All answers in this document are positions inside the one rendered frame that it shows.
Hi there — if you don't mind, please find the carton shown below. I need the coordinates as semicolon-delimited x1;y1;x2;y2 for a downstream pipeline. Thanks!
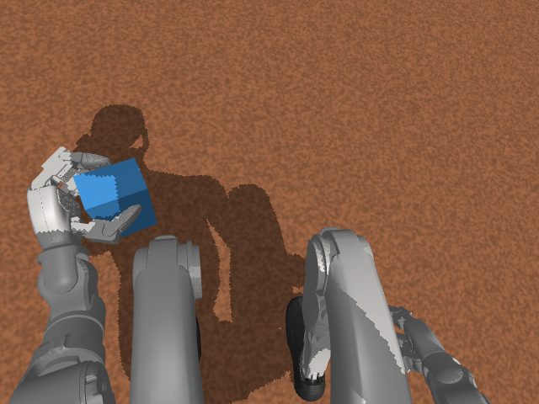
73;158;157;237

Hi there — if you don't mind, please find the left robot hand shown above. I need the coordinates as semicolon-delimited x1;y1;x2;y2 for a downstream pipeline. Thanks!
27;146;142;250

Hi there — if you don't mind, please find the left robot arm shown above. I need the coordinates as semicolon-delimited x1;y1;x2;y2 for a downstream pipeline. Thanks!
8;243;116;404

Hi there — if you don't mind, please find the right robot arm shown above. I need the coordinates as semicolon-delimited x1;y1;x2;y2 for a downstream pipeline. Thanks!
421;352;492;404

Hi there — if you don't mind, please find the right robot hand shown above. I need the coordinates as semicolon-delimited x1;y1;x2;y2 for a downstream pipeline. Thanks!
388;306;446;374

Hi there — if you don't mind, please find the right robot foot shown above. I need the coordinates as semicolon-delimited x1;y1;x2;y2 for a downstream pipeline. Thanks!
286;296;325;401

